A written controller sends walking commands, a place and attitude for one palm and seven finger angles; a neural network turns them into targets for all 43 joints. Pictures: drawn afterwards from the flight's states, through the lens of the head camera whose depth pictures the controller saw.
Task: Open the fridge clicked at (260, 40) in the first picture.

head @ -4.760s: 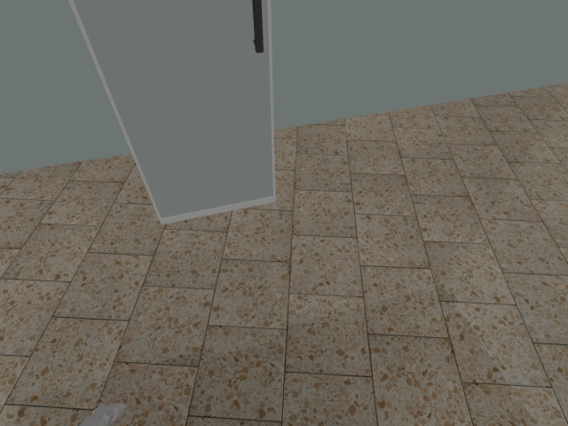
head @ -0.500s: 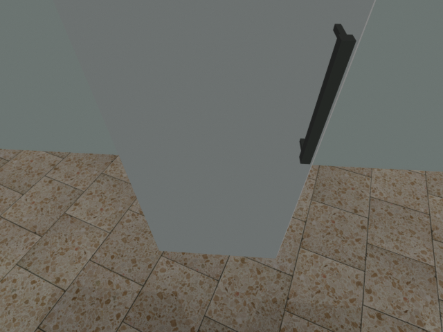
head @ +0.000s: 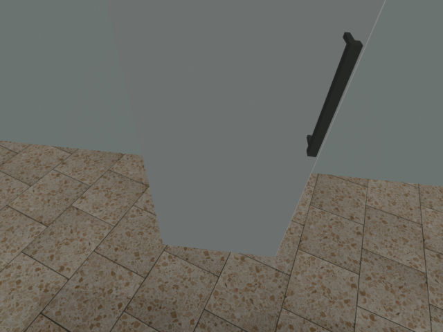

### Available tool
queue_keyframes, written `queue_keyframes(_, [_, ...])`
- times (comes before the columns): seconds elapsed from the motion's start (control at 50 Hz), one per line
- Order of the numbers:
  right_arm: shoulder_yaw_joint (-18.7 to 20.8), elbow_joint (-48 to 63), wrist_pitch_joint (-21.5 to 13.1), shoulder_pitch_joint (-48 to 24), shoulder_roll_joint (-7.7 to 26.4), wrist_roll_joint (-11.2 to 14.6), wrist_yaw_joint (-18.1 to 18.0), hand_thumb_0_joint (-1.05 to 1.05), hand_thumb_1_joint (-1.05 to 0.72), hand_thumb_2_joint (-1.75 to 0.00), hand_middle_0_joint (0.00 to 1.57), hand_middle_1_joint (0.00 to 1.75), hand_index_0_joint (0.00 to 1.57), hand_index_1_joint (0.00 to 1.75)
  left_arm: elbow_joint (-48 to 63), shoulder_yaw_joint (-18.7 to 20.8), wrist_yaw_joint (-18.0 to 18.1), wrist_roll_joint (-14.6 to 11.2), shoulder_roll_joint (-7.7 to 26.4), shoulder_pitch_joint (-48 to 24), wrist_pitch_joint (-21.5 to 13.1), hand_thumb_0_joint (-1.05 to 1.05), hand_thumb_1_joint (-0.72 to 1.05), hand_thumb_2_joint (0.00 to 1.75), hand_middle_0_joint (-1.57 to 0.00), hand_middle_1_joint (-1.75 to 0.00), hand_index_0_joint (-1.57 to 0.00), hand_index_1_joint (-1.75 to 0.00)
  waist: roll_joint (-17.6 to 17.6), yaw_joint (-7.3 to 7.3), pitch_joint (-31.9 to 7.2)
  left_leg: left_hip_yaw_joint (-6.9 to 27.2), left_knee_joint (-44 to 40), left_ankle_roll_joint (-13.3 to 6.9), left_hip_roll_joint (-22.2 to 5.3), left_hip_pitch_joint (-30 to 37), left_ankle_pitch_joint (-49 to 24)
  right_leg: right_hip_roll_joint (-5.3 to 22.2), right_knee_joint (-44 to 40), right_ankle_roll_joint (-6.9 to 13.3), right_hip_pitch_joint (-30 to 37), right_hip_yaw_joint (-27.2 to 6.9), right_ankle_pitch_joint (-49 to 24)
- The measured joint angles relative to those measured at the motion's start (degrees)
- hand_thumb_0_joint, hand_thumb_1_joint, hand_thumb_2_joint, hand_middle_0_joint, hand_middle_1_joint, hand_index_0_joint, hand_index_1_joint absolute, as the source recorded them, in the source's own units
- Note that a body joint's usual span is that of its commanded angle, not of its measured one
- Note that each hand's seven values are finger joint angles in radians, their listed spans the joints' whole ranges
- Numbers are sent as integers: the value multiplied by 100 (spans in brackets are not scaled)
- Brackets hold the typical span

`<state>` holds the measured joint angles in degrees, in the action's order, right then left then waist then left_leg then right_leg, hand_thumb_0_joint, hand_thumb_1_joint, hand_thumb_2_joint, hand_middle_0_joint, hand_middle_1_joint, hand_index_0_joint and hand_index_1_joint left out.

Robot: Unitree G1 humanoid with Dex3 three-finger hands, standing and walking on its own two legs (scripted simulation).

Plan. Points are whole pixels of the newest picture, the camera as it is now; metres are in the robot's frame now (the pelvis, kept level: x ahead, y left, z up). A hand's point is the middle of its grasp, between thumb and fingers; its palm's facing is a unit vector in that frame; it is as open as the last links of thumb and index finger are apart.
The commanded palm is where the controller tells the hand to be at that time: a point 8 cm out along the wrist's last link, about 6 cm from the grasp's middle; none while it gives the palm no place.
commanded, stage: come to a stop and stand still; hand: right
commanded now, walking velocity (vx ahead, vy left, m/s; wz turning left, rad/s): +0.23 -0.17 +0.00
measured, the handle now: (327, 101) +0.56 -0.19 +0.16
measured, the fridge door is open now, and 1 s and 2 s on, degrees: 0 0 0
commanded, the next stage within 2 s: look again from close up in 0.80 s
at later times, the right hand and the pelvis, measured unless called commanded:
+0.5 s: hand out of the picture -0.05 -0.21 -0.18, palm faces +0.07 +0.99 -0.15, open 7.4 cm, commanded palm none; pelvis -0.01 -0.04 +0.00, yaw +0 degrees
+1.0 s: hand out of the picture +0.00 -0.24 -0.17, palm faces +0.02 +0.97 -0.24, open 7.3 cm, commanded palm none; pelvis -0.03 -0.04 +0.00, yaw -1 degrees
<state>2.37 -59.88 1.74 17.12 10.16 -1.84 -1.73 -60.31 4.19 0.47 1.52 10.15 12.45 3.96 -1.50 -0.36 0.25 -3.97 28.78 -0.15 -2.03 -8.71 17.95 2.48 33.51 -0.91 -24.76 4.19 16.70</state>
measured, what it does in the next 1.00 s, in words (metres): steps on the spot: right foot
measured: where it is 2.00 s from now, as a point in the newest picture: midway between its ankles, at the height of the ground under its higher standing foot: outside the picture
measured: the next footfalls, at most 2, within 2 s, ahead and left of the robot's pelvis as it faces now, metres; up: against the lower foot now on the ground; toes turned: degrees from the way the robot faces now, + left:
right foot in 0.34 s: +0.01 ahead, -0.15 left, +0.00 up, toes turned -7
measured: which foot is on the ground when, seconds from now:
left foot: down 0.00-1.00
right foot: up 0.00-0.32, down 0.34-1.00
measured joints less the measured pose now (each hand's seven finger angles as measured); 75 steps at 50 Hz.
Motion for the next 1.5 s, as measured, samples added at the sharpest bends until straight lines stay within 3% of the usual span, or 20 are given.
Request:
queue_keyframes(0.06, [-45, -121, -21, 233, -131, 37, -7, 0, -91, -90, 20, 30, 20, 30, -140, 29, -80, 28, 72, 283, 56, 1, 91, 90, -20, -30, -20, -29, 65, 79, -202, 91, -454, -15, -52, 117, -249, -98, 1207, -39, -199, -162, 34])
queue_keyframes(0.14, [-105, -215, -160, 314, -271, 51, 38, 0, -91, -90, 20, 30, 20, 30, -182, 37, -121, 40, 152, 631, -100, 1, 91, 90, -19, -30, -20, -29, 53, -9, -198, 44, -798, 23, -75, 167, -509, -25, 1752, -117, -39, -140, -224])
queue_keyframes(0.2, [-124, -183, -279, 293, -372, 36, 42, 0, -91, -90, 20, 30, 20, 30, -265, 18, -115, 47, 184, 809, -119, 1, 91, 90, -19, -30, -19, -29, -10, 35, -115, -69, -817, 42, -83, 115, -533, 51, 1527, -157, 230, -108, -60])
queue_keyframes(0.28, [-119, -203, -335, 282, -423, 4, 39, 0, -90, -90, 20, 30, 20, 30, -328, -60, -75, 17, 123, 788, -146, 1, 91, 90, -19, -30, -19, -29, 39, 177, 19, -123, -653, 126, -161, -26, -476, 72, 531, -130, 748, -41, 373])
queue_keyframes(0.34, [-114, -326, -279, 297, -401, 55, 31, 0, -90, -90, 20, 30, 20, 30, -295, -150, -10, -19, 46, 673, -340, 1, 91, 90, -19, -30, -19, -29, 72, 197, 91, -136, -251, 253, -177, -223, -288, 79, -580, -36, 1267, -53, -237])
queue_keyframes(0.42, [-91, -538, -86, 273, -224, 76, 2, 0, -91, -90, 20, 30, 20, 30, -281, -269, 74, -17, -257, 458, -456, 1, 91, 90, -19, -30, -19, -29, 421, 214, 102, 0, 134, 198, -314, -335, 140, -86, -529, 160, 1402, 153, 5])
queue_keyframes(0.48, [-112, -624, -63, 157, -152, 76, 10, 1, -91, -90, 20, 30, 20, 30, -321, -318, 203, -11, -324, 350, -463, 2, 94, 90, -20, -30, -20, -29, 498, 181, 127, 39, -1, 180, -329, -287, -253, -198, -653, 208, 1522, 232, -6])
queue_keyframes(0.6, [-187, -667, -194, -82, -206, 101, -17, 0, -91, -90, 20, 30, 20, 30, -467, -326, 219, -70, -194, 229, -489, 3, 96, 90, -20, -30, -20, -29, 244, 136, 175, 55, -379, 361, -305, -30, -372, -194, -817, 253, 1687, 258, -61])
queue_keyframes(0.84, [-211, -629, -169, -358, -92, 112, -55, 1, -92, -90, 20, 30, 20, 30, -616, -391, 145, -71, -298, 332, -510, 1, 93, 90, -20, -30, -20, -29, 274, 30, 207, 81, -577, 357, -304, 76, -512, -212, -1056, 258, 1824, 293, -210])
queue_keyframes(0.9, [-250, -326, -223, -288, 14, 53, -23, 1, -92, -90, 20, 30, 20, 30, -285, -408, 76, -21, -301, 461, -557, 1, 92, 90, -20, -30, -20, -29, 324, -73, 256, 17, -234, 273, -375, -185, -411, -263, -892, 249, 1604, 214, -223])
queue_keyframes(1.06, [-155, 167, -158, -83, 204, 45, -27, 0, -91, -90, 20, 30, 20, 30, 140, -243, 122, -24, 19, 511, -468, 1, 91, 90, -20, -30, -20, -29, 154, -77, 47, -93, 243, 207, -248, -355, -220, -83, -147, 178, 1265, 65, 37])
queue_keyframes(1.2, [-199, 305, -161, -57, 264, 64, 8, 0, -91, -90, 20, 30, 20, 30, 322, -212, 46, -19, 265, 319, -395, 1, 91, 90, -20, -30, -20, -29, 167, -16, -32, -135, 212, 120, -168, -383, -392, -6, -148, 117, 1214, 18, -145])
queue_keyframes(1.5, [-176, 168, -110, 131, 329, 33, 55, 1, -91, -90, 20, 30, 20, 30, 208, -233, -45, 4, 257, 532, -300, 1, 91, 90, -20, -30, -20, -29, 226, 6, -17, -182, -172, 66, -80, -590, -636, -16, -373, 161, 889, -123, -412])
